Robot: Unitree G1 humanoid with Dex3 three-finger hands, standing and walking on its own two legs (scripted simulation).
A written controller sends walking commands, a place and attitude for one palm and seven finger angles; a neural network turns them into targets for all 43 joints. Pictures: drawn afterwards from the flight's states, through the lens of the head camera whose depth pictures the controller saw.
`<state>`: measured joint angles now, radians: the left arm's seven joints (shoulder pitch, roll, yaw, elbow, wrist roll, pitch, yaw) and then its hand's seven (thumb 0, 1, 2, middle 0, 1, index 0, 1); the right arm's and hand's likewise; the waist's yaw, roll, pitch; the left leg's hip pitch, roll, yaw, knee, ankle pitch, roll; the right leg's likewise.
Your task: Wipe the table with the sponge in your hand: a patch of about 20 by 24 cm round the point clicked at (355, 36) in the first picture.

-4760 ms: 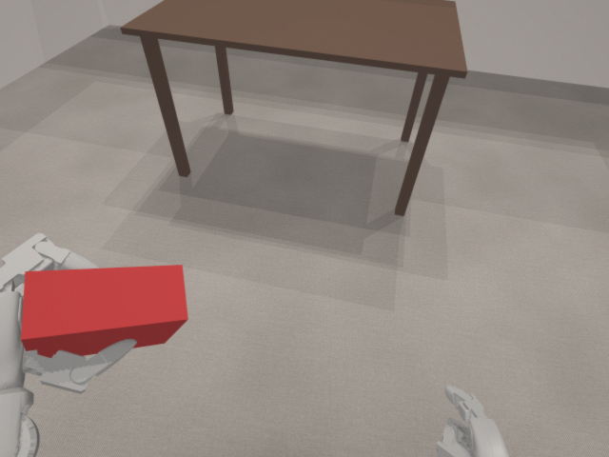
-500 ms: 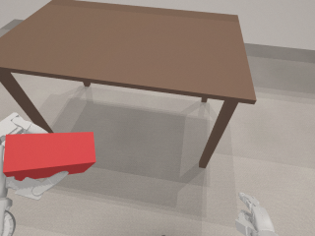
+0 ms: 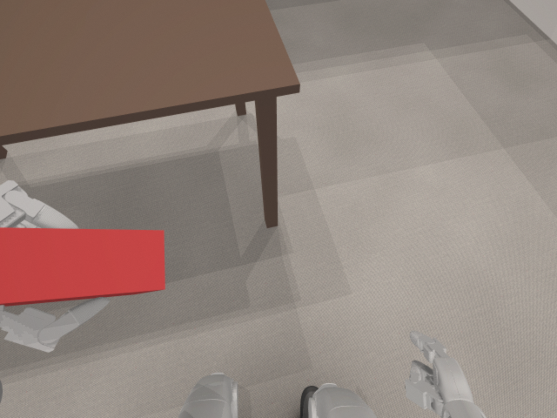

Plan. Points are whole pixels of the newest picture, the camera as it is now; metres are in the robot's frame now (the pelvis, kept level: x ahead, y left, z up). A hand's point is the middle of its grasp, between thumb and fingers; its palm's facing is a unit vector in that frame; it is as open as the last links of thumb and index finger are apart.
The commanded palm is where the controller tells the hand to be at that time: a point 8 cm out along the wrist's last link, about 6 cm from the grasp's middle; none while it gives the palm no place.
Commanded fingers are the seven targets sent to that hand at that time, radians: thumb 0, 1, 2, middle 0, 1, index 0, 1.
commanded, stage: turn to face it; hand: left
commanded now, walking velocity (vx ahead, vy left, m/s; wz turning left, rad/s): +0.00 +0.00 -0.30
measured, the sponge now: (104, 267) +0.26 +0.18 +0.14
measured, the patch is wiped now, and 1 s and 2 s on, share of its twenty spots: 0.00 0.00 0.00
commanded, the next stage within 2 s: take the last steps up to it in 0.20 s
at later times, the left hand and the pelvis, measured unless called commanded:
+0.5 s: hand (76, 302) +0.21 +0.17 +0.18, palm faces +0.30 -0.86 -0.41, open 9.9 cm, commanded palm +0.16 +0.23 +0.19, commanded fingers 0.00 0.10 1.30 -1.20 -1.60 -1.20 -1.60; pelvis -0.03 -0.03 +0.00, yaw -8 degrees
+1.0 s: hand (40, 236) +0.27 +0.22 +0.18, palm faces +0.31 -0.85 -0.44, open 9.9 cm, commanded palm +0.21 +0.27 +0.19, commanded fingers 0.00 0.10 1.30 -1.20 -1.60 -1.20 -1.60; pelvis +0.02 +0.01 +0.00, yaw -6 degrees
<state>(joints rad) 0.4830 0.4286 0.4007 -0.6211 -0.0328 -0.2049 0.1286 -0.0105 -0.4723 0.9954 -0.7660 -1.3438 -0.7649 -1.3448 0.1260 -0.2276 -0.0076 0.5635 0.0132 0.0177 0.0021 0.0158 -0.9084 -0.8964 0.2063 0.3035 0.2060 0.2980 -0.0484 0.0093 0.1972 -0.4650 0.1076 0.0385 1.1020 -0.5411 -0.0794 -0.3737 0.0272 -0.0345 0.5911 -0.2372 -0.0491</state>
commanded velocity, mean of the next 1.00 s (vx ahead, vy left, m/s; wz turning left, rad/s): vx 0.22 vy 0.11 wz -0.02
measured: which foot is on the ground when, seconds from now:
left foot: up 0.00-0.18, down 0.20-0.50, up 0.52-0.88, down 0.90-1.00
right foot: down 0.00-0.22, up 0.24-0.46, down 0.48-0.90, up 0.92-1.00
